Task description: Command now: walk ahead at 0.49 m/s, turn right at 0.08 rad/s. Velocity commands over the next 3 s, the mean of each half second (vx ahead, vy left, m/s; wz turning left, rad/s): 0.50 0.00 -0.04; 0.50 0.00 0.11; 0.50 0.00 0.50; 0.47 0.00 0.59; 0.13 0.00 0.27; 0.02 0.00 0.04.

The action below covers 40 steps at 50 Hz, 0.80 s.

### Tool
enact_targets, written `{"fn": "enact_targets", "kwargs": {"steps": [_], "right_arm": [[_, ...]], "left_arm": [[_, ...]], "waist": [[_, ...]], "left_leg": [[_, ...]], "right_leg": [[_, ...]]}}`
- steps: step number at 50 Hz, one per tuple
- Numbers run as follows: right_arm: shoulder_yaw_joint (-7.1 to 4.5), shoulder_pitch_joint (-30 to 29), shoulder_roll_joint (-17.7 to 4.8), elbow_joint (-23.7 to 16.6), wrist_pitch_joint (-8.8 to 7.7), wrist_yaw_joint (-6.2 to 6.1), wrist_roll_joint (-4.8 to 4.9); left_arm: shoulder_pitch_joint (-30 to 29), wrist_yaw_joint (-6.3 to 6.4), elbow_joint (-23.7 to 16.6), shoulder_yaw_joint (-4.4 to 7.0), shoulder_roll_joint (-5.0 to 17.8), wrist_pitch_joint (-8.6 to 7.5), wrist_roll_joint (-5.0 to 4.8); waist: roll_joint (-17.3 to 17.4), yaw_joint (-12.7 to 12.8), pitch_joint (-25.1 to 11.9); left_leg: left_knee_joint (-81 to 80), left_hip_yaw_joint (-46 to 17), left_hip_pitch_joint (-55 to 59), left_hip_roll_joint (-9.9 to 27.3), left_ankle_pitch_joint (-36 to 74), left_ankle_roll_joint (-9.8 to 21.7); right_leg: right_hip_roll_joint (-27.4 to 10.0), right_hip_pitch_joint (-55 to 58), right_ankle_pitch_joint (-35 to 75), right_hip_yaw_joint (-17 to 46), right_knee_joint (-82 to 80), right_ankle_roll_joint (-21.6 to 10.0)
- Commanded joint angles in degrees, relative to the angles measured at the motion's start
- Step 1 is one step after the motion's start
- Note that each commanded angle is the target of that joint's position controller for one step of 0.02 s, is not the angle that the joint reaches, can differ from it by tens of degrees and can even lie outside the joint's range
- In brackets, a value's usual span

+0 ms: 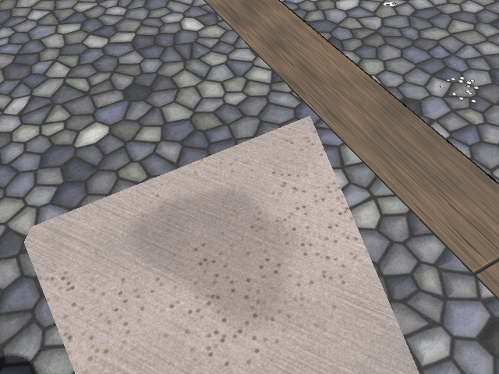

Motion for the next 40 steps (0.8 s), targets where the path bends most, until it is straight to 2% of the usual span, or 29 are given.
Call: {"fn": "enact_targets", "kwargs": {"steps": [1,5,7,9,10,11,12,13,14,15,16,17,18,19,21,23,27,29,33,35,36,37,38,39,40], "right_arm": [[0.01,-4.66,-1.68,-4.28,-0.50,0.28,0.33],[0.70,-12.43,-1.50,-6.60,-0.72,0.26,0.66],[0.64,-14.10,-2.12,-7.41,-0.93,0.11,0.63],[0.26,-11.06,-2.99,-6.59,-1.30,-0.37,0.63],[-0.20,-6.66,-3.97,-5.14,-1.51,-0.90,0.64],[-0.85,1.37,-5.13,-2.41,-1.93,-1.48,0.57],[-1.74,11.27,-7.35,0.42,-2.49,-2.24,-0.34],[-3.68,17.76,-14.50,1.26,-2.56,-2.86,-1.88],[-3.35,15.81,-12.33,1.47,-1.91,-1.92,0.18],[-2.84,8.77,-10.29,0.84,-1.75,-1.68,1.61],[-1.89,4.06,-6.43,0.06,-1.95,-1.40,1.73],[-1.24,2.37,-4.25,0.38,-2.30,-1.35,1.48],[-0.61,1.79,-2.53,1.25,-2.60,-1.46,1.58],[-0.49,2.45,-2.45,1.94,-3.05,-1.53,1.45],[-0.72,5.27,-3.27,3.77,-4.03,-1.40,1.64],[-0.93,6.98,-4.35,4.86,-4.38,-1.40,1.67],[-0.63,10.49,-4.07,6.53,-4.28,-1.37,1.90],[-0.62,12.61,-4.40,7.37,-4.31,-1.55,1.82],[-0.61,15.75,-4.84,9.04,-3.91,-2.23,1.20],[-0.80,15.23,-5.45,9.48,-3.65,-2.69,0.87],[-0.89,14.28,-5.82,9.52,-3.54,-2.88,0.77],[-0.98,13.42,-6.21,9.56,-3.38,-2.96,0.74],[-0.79,12.76,-5.83,9.52,-3.17,-2.87,0.88],[0.00,12.77,-3.78,7.84,-3.29,-2.67,1.50],[1.18,19.71,2.28,6.91,-3.23,-2.21,3.73]], "left_arm": [[1.28,0.15,-1.37,0.70,5.81,-1.18,-0.12],[5.64,0.89,1.19,0.41,6.78,-1.26,0.23],[6.50,1.40,2.29,0.36,7.42,-1.03,0.58],[5.07,1.90,2.65,0.43,8.47,-0.91,0.94],[4.49,2.08,2.85,0.58,9.15,-0.80,1.29],[3.92,2.03,3.02,0.68,9.61,-0.50,1.48],[3.50,1.90,2.53,0.40,9.16,-0.55,1.11],[9.40,1.14,0.80,-0.90,3.52,-0.78,-1.08],[9.59,1.04,1.89,0.09,6.22,-0.79,-0.34],[3.88,1.05,0.22,0.79,7.98,-0.70,0.53],[0.49,0.67,-0.73,0.59,7.36,-0.98,0.70],[-0.63,0.43,-0.72,0.54,6.01,-0.69,0.76],[0.05,0.13,-0.61,0.37,4.89,0.16,1.49],[1.69,-0.26,0.11,0.06,3.52,0.98,1.90],[0.27,-0.68,-0.34,-0.06,2.67,1.78,2.02],[-4.66,-0.92,-2.03,0.00,3.08,2.07,1.88],[-14.75,-1.12,-5.16,-0.50,2.29,1.88,1.33],[-18.60,-1.18,-6.17,-0.81,1.83,1.78,1.06],[-23.43,-0.92,-7.95,-0.59,2.89,1.49,1.07],[-23.05,-0.75,-8.25,-0.21,3.66,1.09,1.16],[-20.82,-0.56,-7.69,0.12,4.11,0.79,1.21],[-15.64,-0.24,-6.01,0.65,4.81,0.39,1.34],[-6.11,0.27,-2.67,1.45,6.00,-0.26,1.78],[4.34,1.03,-0.61,2.76,10.32,-0.90,3.23],[7.50,1.06,-0.17,4.27,15.82,-0.52,3.52]], "waist": [[-5.76,-0.01,3.86],[-5.49,2.14,4.96],[-5.09,1.92,5.18],[-5.66,-0.28,3.19],[-6.30,-2.26,0.57],[-5.69,-5.69,-3.76],[-4.08,-9.76,-9.42],[7.25,-8.06,-18.32],[7.03,-7.19,-20.86],[2.56,-4.30,-10.21],[-0.56,-3.13,-4.40],[-1.37,-1.45,-0.73],[-0.82,0.53,1.00],[0.88,1.32,0.77],[0.24,1.79,1.32],[-0.02,1.44,2.68],[0.45,-0.95,3.88],[0.92,-2.29,3.82],[1.51,-3.57,4.33],[1.76,-2.66,4.16],[1.95,-1.31,3.19],[1.90,1.00,0.60],[-0.09,4.95,-4.41],[-4.83,8.35,-11.66],[-18.45,5.71,-18.54]], "left_leg": [[-7.73,1.76,-0.80,-1.05,7.31,-0.44],[-17.38,3.37,0.79,-3.49,10.31,1.30],[-20.50,3.41,1.59,-4.74,7.80,2.90],[-22.62,4.26,7.57,-7.41,2.61,4.93],[-23.20,4.63,12.98,-9.28,-0.43,5.93],[-26.21,5.08,21.78,-10.95,-0.78,7.17],[-27.82,0.52,36.66,-6.50,0.04,9.37],[-28.58,-24.59,55.61,11.30,-5.68,16.73],[-37.60,-42.79,56.56,16.58,-6.09,20.04],[-39.26,-34.05,47.64,13.90,-10.83,18.02],[-41.97,-27.22,39.13,12.10,-10.14,16.47],[-44.22,-21.83,32.95,9.39,-7.25,14.34],[-45.90,-17.14,28.04,6.56,-4.41,12.13],[-46.69,-14.87,25.62,6.06,-1.14,12.19],[-47.96,-11.27,24.79,4.85,4.49,12.58],[-49.73,-8.57,25.79,3.71,5.67,12.36],[-49.94,-4.34,28.67,1.17,10.47,10.66],[-49.42,-3.49,30.80,1.25,12.39,10.14],[-46.61,-4.17,38.66,4.21,17.83,10.18],[-43.70,-4.31,41.89,5.61,23.20,9.71],[-40.54,-3.76,42.46,5.68,29.39,9.05],[-34.39,-2.91,42.38,5.02,36.45,8.30],[-23.47,-0.66,39.23,2.54,37.23,7.16],[-7.23,0.74,27.56,-0.13,21.70,6.00],[13.59,3.95,6.86,-10.84,-17.89,3.46]], "right_leg": [[-13.91,-3.71,26.30,6.41,-5.91,-5.18],[-15.66,1.84,30.93,6.28,-5.74,-4.22],[-17.16,6.13,35.04,6.46,-4.17,-4.28],[-17.67,8.73,48.06,5.56,1.29,-3.60],[-17.57,9.51,55.48,5.18,7.04,-3.01],[-16.34,8.78,57.50,4.19,16.94,-2.37],[-14.42,0.11,46.20,3.06,30.35,-1.69],[-6.36,-19.90,16.81,-0.61,54.07,0.94],[0.07,-29.89,-17.22,4.66,64.86,0.64],[-4.55,-34.38,-12.16,7.46,65.67,0.00],[-6.99,-34.07,-7.76,6.88,62.25,-0.13],[-9.01,-31.95,-5.91,6.36,58.45,-0.09],[-10.25,-28.87,-4.66,6.09,55.59,0.45],[-10.43,-26.40,-4.25,5.38,54.30,1.15],[-11.14,-27.39,-2.19,4.16,51.82,2.27],[-12.38,-31.52,2.28,2.90,47.12,3.42],[-12.20,-33.31,10.80,0.32,32.65,4.88],[-11.15,-32.00,13.35,-0.79,26.95,4.85],[-9.91,-32.43,11.15,-0.97,21.27,3.49],[-8.97,-30.66,6.69,-1.02,19.03,1.96],[-7.75,-26.99,4.12,-1.44,17.61,1.01],[-5.86,-20.36,2.51,-2.20,15.69,-0.07],[-4.68,-8.55,3.98,-2.69,12.42,-1.61],[-15.54,7.21,-0.92,9.12,11.44,-4.64],[-31.87,21.74,-6.08,36.32,5.34,-11.93]]}}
